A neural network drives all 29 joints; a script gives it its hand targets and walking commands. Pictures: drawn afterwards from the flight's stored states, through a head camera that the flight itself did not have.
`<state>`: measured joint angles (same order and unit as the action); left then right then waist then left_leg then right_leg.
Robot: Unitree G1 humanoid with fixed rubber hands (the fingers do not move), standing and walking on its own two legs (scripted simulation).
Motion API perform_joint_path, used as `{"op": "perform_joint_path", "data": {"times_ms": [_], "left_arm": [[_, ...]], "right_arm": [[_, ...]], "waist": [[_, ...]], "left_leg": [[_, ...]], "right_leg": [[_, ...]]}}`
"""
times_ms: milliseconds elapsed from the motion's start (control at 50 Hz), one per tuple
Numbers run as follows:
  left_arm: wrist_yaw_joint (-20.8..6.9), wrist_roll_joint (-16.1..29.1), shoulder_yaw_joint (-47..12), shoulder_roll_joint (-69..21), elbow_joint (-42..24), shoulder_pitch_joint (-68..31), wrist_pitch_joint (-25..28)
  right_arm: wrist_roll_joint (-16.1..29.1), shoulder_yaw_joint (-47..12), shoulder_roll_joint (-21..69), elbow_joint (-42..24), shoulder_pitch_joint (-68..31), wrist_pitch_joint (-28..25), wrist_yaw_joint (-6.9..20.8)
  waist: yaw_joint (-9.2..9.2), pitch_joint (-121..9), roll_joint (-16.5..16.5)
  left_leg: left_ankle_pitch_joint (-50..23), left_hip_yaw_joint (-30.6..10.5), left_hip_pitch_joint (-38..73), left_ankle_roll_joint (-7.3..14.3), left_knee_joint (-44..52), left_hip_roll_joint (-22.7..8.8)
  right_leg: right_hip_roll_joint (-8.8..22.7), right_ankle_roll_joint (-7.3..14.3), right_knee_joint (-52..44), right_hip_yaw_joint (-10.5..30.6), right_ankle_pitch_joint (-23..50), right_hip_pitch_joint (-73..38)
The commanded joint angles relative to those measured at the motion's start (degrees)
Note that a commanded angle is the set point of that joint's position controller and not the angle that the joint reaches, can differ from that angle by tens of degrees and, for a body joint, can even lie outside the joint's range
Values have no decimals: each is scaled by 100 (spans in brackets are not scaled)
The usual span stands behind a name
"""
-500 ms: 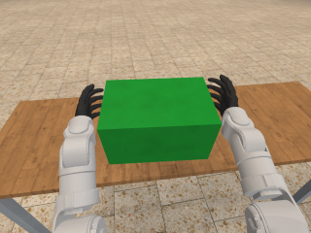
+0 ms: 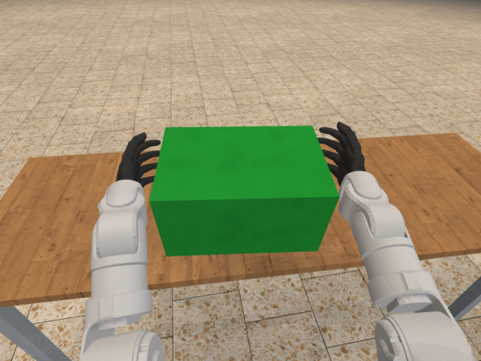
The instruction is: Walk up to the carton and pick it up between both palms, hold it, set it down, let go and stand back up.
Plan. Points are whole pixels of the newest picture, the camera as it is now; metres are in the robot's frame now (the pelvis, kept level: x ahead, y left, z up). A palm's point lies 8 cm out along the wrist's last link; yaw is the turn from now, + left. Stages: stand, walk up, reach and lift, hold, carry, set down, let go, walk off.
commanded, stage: hold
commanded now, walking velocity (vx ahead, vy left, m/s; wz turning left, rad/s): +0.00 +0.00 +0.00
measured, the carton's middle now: (241, 189) +0.37 +0.01 +0.13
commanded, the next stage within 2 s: none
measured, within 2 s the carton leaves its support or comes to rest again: neither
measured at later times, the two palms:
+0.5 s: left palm (132, 181) +0.35 +0.19 +0.17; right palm (348, 170) +0.36 -0.16 +0.18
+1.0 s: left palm (131, 178) +0.35 +0.19 +0.17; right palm (347, 167) +0.37 -0.16 +0.18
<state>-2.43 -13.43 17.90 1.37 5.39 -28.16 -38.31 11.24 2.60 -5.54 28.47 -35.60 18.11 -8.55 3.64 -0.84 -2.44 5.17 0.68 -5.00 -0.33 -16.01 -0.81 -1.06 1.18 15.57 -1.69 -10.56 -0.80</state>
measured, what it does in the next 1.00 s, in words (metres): stands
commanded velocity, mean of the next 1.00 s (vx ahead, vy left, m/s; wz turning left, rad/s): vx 0.00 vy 0.00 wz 0.00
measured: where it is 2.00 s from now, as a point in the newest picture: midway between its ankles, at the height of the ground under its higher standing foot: outside the picture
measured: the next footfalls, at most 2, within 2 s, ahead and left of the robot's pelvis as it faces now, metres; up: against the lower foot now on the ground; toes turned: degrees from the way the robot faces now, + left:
none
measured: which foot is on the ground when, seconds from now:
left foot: down 0.00-1.00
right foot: down 0.00-1.00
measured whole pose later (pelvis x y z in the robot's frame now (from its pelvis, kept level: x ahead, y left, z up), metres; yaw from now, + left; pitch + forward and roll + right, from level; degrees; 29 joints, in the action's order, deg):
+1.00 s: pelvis +0.00 +0.00 +0.00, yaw +0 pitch -5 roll +0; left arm -1.8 -13.3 17.7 1.4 5.3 -29.4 -38.5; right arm 11.3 2.8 -6.4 28.9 -37.5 18.3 -8.1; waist 2.9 -0.2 -1.3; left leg 4.9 1.0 -5.6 -0.2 -15.6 -0.8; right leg -1.0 1.1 15.1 -1.6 -10.0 0.0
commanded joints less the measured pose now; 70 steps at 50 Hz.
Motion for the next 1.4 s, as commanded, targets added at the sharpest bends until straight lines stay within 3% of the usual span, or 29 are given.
{"op": "perform_joint_path", "data": {"times_ms": [0,420,700,720,840,960,1040,1260,1380], "left_arm": [[-739,872,-2907,-2651,-864,-4186,416],[-688,874,-2956,-2664,-960,-4138,474],[-715,883,-2939,-2635,-1005,-4073,445],[-715,829,-3002,-2677,-1020,-4022,395],[-707,855,-2939,-2605,-996,-4162,350],[-763,863,-2851,-2563,-925,-4090,346],[-777,880,-2930,-2607,-967,-4058,328],[-716,982,-3202,-2679,-1519,-3941,324],[-728,883,-3003,-2526,-1308,-3829,242]], "right_arm": [[307,-2025,2984,-1400,-4120,-321,811],[389,-2068,2948,-1367,-4101,-453,807],[420,-2152,2976,-1482,-4054,-377,774],[500,-2201,2930,-1634,-4145,-378,765],[452,-2161,2977,-1618,-4238,-314,773],[437,-2167,3017,-1663,-4219,-267,777],[445,-2155,2966,-1672,-4151,-253,733],[694,-2403,2956,-2039,-3978,-228,710],[632,-2312,2883,-1874,-3884,-126,702]], "waist": [[-12,-2150,342],[38,-2336,401],[4,-2298,319],[-36,-2174,522],[-73,-2184,360],[-95,-2366,196],[7,-2320,281],[26,-2640,486],[-27,-2192,371]], "left_leg": [[-615,70,1671,16,-41,162],[-1148,39,1823,-47,-194,190],[-1046,53,1718,-27,-161,207],[-1098,80,1717,-31,-143,198],[-842,112,1558,26,-84,189],[-791,113,1468,91,-52,200],[-925,91,1561,27,-85,200],[-1641,39,1864,-139,-293,227],[-1217,64,1658,-65,-168,203]], "right_leg": [[-80,-346,-358,-210,849,842],[-110,-376,-283,-224,1258,639],[-96,-390,-283,-187,1344,574],[-92,-348,-325,-143,1260,581],[-94,-355,-360,-132,966,603],[-85,-395,-328,-118,1126,436],[-95,-381,-315,-130,1256,450],[-169,-345,-214,-147,1774,390],[-118,-350,-303,-131,1399,528]]}}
